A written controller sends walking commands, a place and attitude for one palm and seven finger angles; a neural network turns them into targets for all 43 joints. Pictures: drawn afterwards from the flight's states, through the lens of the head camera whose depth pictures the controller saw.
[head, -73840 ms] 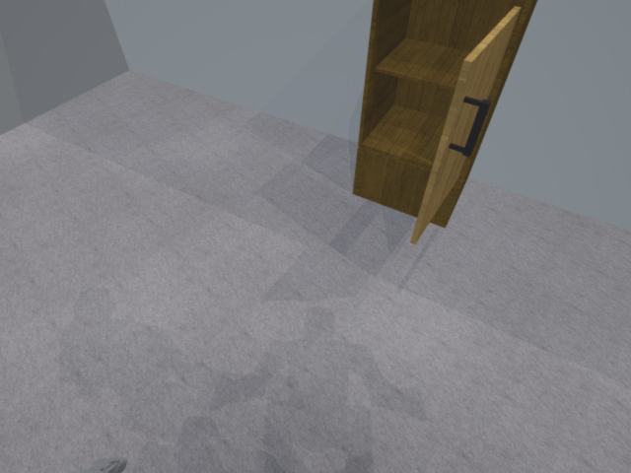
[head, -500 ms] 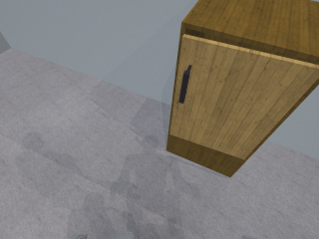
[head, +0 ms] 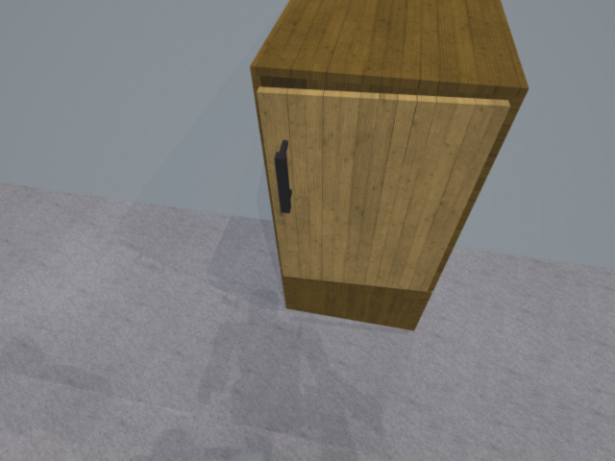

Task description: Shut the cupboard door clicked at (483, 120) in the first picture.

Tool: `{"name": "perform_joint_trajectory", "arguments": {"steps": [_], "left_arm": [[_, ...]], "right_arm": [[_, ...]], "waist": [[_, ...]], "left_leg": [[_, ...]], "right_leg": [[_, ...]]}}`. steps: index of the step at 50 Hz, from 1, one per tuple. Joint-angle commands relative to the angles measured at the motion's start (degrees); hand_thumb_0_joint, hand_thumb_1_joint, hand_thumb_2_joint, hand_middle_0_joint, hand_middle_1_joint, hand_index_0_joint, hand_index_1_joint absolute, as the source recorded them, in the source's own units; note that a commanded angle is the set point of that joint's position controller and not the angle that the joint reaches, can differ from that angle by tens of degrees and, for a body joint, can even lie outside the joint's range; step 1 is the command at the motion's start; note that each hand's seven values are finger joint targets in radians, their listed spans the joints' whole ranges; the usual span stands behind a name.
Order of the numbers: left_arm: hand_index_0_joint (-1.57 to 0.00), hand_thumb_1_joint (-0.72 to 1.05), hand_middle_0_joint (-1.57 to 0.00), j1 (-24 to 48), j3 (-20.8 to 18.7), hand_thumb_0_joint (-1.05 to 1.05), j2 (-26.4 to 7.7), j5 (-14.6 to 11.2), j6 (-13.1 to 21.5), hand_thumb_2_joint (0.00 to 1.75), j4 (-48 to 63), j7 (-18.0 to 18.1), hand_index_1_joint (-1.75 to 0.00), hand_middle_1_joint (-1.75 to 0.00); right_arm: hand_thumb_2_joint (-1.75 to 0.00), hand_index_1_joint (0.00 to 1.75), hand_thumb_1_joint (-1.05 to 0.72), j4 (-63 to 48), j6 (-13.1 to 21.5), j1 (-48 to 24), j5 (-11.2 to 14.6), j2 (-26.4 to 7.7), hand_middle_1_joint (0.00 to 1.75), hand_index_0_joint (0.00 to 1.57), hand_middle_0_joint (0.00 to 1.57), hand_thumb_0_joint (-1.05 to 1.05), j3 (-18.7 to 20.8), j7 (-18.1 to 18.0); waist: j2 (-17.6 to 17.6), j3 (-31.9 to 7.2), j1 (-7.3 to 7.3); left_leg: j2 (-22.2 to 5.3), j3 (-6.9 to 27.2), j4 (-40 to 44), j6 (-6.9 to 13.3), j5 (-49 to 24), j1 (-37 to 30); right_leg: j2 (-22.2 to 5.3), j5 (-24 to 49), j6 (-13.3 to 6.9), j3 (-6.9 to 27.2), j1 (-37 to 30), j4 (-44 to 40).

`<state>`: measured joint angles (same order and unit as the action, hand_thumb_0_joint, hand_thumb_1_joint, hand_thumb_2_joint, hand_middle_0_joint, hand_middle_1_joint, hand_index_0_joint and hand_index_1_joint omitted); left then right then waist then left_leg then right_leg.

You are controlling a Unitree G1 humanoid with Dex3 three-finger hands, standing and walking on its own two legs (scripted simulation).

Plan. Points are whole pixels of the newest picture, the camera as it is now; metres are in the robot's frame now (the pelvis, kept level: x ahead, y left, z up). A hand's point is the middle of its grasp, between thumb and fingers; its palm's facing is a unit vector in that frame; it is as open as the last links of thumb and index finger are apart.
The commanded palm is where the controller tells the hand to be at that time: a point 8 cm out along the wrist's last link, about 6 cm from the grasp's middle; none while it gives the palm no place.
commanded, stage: take the last steps up to it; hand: left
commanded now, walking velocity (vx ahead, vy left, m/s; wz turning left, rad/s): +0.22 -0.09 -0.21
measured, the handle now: (285, 177) +0.62 +0.08 -0.04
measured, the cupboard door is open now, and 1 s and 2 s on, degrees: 3 3 3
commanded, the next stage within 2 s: come to a stop and stand still in 0.52 s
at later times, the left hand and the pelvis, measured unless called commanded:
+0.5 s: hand (238, 419) +0.21 +0.13 -0.16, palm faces -0.16 -0.97 -0.17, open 7.4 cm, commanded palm none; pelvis +0.08 -0.04 +0.00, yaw -7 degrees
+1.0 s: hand (261, 422) +0.21 +0.09 -0.17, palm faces -0.03 -0.98 -0.21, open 7.3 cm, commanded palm none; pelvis +0.16 -0.08 +0.00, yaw -6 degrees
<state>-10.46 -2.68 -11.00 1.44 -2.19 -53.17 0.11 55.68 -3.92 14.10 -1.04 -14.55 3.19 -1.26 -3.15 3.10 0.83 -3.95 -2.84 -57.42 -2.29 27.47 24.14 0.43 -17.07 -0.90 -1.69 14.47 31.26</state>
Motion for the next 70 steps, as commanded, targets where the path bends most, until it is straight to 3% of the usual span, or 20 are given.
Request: {"name": "perform_joint_trajectory", "arguments": {"steps": [1,5,6,7,8,15,21,24,26,27,29,33,37,44,50,54,58,60,63,70], "left_arm": [[-0.20,0.90,-0.20,0.5,-2.6,0.00,-10.7,0.3,1.4,0.90,3.3,0.6,-0.30,-0.30],[-0.20,0.90,-0.20,1.5,-2.8,0.00,-10.2,-0.3,1.2,0.90,2.1,-0.2,-0.30,-0.30],[-0.20,0.90,-0.20,0.9,-2.1,0.00,-7.2,-0.6,1.1,0.90,2.5,-0.5,-0.30,-0.30],[-0.20,0.90,-0.20,0.2,-1.4,0.00,-3.6,-0.9,1.0,0.90,3.8,-1.1,-0.30,-0.30],[-0.20,0.90,-0.20,4.0,-1.5,0.00,-5.4,-0.2,1.4,0.90,6.2,-1.5,-0.30,-0.30],[-0.20,0.90,-0.20,2.9,-1.5,0.00,-2.7,-0.2,1.3,0.90,1.8,-2.7,-0.30,-0.30],[-0.20,0.90,-0.20,5.3,-1.0,0.00,-2.0,-0.1,1.3,0.90,1.8,-2.6,-0.30,-0.30],[-0.20,0.90,-0.20,-1.2,-1.7,0.00,-3.4,0.0,2.2,0.90,-0.5,-2.3,-0.30,-0.30],[-0.20,0.90,-0.20,-13.5,-3.3,0.00,-11.2,0.3,3.7,0.90,-5.0,-1.0,-0.30,-0.30],[-0.20,0.90,-0.20,-16.1,-3.5,0.00,-13.7,-0.4,3.6,0.90,-5.9,-0.5,-0.30,-0.30],[-0.20,0.90,-0.20,-8.7,-2.7,0.00,-9.6,-0.4,3.6,0.90,-4.9,0.6,-0.30,-0.30],[-0.20,0.90,-0.20,-1.3,-0.7,0.00,-3.2,0.0,4.4,0.90,-3.5,1.2,-0.30,-0.30],[-0.20,0.90,-0.20,-1.8,0.0,0.00,-4.2,-0.4,4.4,0.90,-4.4,1.7,-0.30,-0.30],[-0.20,0.90,-0.20,-5.3,-0.3,0.00,-5.1,-0.6,1.6,0.90,-3.3,2.8,-0.30,-0.30],[-0.20,0.90,-0.20,-7.1,-0.8,0.00,-7.0,0.0,1.6,0.90,-2.0,2.5,-0.30,-0.30],[-0.20,0.90,-0.20,-4.9,-1.1,0.00,-8.5,0.5,1.7,0.90,-1.8,2.3,-0.30,-0.30],[-0.20,0.90,-0.20,-9.1,0.6,0.00,-12.2,1.5,2.9,0.90,0.2,3.2,-0.30,-0.30],[-0.20,0.90,-0.20,-5.2,-0.2,0.00,-10.7,-0.5,2.5,0.90,3.9,3.6,-0.30,-0.30],[-0.20,0.90,-0.20,-6.1,0.5,0.00,-8.0,-0.1,1.8,0.90,6.0,3.4,-0.30,-0.30],[-0.20,0.90,-0.20,-6.4,0.9,0.00,-7.2,-0.3,1.0,0.90,6.9,2.6,-0.30,-0.30]], "right_arm": [[-0.90,0.30,-0.90,-4.6,2.3,0.6,-0.3,-2.1,0.30,0.20,0.20,0.00,0.1,0.6],[-0.90,0.30,-0.90,-2.0,4.1,8.1,-0.6,-1.2,0.30,0.20,0.20,0.00,-0.6,0.2],[-0.90,0.30,-0.90,-0.9,4.9,11.8,-0.9,-3.9,0.30,0.20,0.20,0.00,-0.3,-0.2],[-0.90,0.30,-0.90,-0.2,5.3,15.6,-1.9,-9.9,0.30,0.20,0.20,0.00,0.9,-0.6],[-0.90,0.30,-0.90,-0.7,5.1,17.8,-1.5,-12.2,0.30,0.20,0.20,0.00,1.3,-1.3],[-0.90,0.30,-0.90,0.0,6.9,11.8,-1.2,-5.3,0.30,0.20,0.20,0.00,-0.7,-1.6],[-0.90,0.30,-0.90,2.3,5.7,11.9,-1.2,-5.5,0.30,0.20,0.20,0.00,0.3,-1.0],[-0.90,0.30,-0.90,2.5,5.2,10.3,-0.8,-5.3,0.30,0.20,0.20,0.00,0.4,-0.7],[-0.90,0.30,-0.90,1.2,5.7,9.9,0.5,-0.4,0.30,0.20,0.20,0.00,-0.4,0.2],[-0.90,0.30,-0.90,-0.8,5.2,7.2,0.4,0.5,0.30,0.20,0.20,0.00,-0.6,0.1],[-0.90,0.30,-0.90,0.2,4.7,6.1,0.1,0.1,0.30,0.20,0.20,0.00,0.0,-0.3],[-0.90,0.30,-0.90,2.8,3.8,8.5,0.0,4.4,0.30,0.20,0.20,0.00,-1.2,0.0],[-0.90,0.30,-0.90,2.9,3.2,7.1,0.5,4.3,0.30,0.20,0.20,0.00,-2.2,-0.1],[-0.90,0.30,-0.90,0.0,2.9,1.4,0.2,-3.6,0.30,0.20,0.20,0.00,-0.4,-1.2],[-0.90,0.30,-0.90,-3.5,1.9,-1.7,0.2,-3.8,0.30,0.20,0.20,0.00,0.7,-1.0],[-0.90,0.30,-0.90,-4.0,0.7,-3.4,0.2,-0.8,0.30,0.20,0.20,0.00,0.4,-0.4],[-0.90,0.30,-0.90,-8.5,3.1,-4.2,-0.2,-2.3,0.30,0.20,0.20,0.00,0.0,0.2],[-0.90,0.30,-0.90,-8.2,3.9,-1.2,-0.1,-1.8,0.30,0.20,0.20,0.00,0.3,-0.1],[-0.90,0.30,-0.90,-9.9,3.9,-1.2,-0.2,-3.5,0.30,0.20,0.20,0.00,0.2,-0.4],[-0.90,0.30,-0.90,-9.6,4.3,-0.5,-0.3,-4.4,0.30,0.20,0.20,0.00,-0.5,0.0]], "waist": [[12.7,-2.6,-0.32],[10.2,-2.0,2.61],[1.0,-2.6,3.66],[-15.0,-1.3,4.73],[-9.5,1.3,5.74],[-4.1,-0.9,1.02],[-8.8,0.9,2.01],[-3.8,-1.5,-1.53],[14.0,-8.4,-6.37],[17.3,-7.0,-7.11],[17.0,-2.8,-3.79],[7.0,-2.7,1.40],[9.1,-4.0,0.86],[-5.1,-3.6,-0.90],[3.8,-8.9,-1.11],[11.0,-3.4,-1.19],[9.3,-3.5,-0.83],[2.1,-14.6,-0.27],[4.4,-8.2,-1.02],[-0.9,-1.9,-1.59]], "left_leg": [[-0.1,-0.7,6.5,-0.5,-2.0,0.4],[1.9,-3.8,29.4,0.3,-10.4,-15.5],[-2.7,3.8,37.2,1.9,-6.0,-21.4],[-17.5,24.1,45.2,7.1,3.8,-23.8],[-24.3,32.7,48.8,12.2,6.2,-20.1],[-14.2,4.8,42.7,9.4,-35.3,-21.1],[-14.2,1.0,41.3,9.1,-27.2,-16.2],[-11.4,-0.5,33.7,6.5,-23.5,-11.4],[-1.3,-8.5,12.8,1.9,-6.5,5.1],[1.8,-4.7,-0.2,1.8,12.0,9.3],[-1.5,1.5,-8.2,2.1,5.3,11.0],[-1.6,0.6,4.0,0.7,-3.5,-1.0],[0.6,0.5,20.5,0.2,-10.3,-7.3],[-9.0,8.3,30.4,7.4,-54.4,-14.7],[-4.1,4.2,24.1,4.6,-37.8,-13.9],[3.1,2.3,12.7,1.2,-2.7,-6.0],[4.8,4.9,20.7,2.7,-7.0,-2.6],[2.3,4.5,26.6,3.3,-26.4,-12.1],[-1.8,6.4,22.7,5.0,-35.5,-12.4],[-3.3,11.0,33.2,6.7,-17.9,-3.8]], "right_leg": [[-12.8,3.3,-9.7,13.2,-0.6,-15.4],[-9.1,-10.0,-7.1,12.3,6.9,-11.1],[-4.9,-12.5,-4.4,9.3,13.1,-2.8],[2.6,-15.3,-0.9,1.1,22.2,13.2],[0.9,-16.0,-0.8,2.2,25.3,22.0],[-2.9,-1.0,1.6,1.2,20.3,25.9],[-2.0,0.5,1.0,-3.3,10.2,9.6],[0.6,6.0,0.1,-5.2,-4.7,-2.7],[-14.5,5.4,-5.9,14.0,-25.4,-10.6],[-22.7,5.5,-11.1,24.1,-21.6,-17.3],[-21.0,6.5,-13.2,22.8,-13.7,-18.5],[-14.9,26.8,-9.6,5.2,-2.6,-15.5],[-13.4,38.1,-8.2,4.2,-4.3,-11.3],[-5.8,17.1,0.0,0.5,-1.7,-1.7],[-11.0,28.6,-3.6,6.9,-4.5,-4.0],[-19.7,39.5,-11.7,12.8,-3.2,-9.3],[-14.8,49.0,-6.0,14.6,-13.0,-0.7],[-12.9,36.8,-4.0,8.8,-10.5,5.5],[-7.1,21.0,-1.2,4.5,-1.2,2.3],[-3.3,1.0,0.0,1.5,-0.7,0.7]]}}
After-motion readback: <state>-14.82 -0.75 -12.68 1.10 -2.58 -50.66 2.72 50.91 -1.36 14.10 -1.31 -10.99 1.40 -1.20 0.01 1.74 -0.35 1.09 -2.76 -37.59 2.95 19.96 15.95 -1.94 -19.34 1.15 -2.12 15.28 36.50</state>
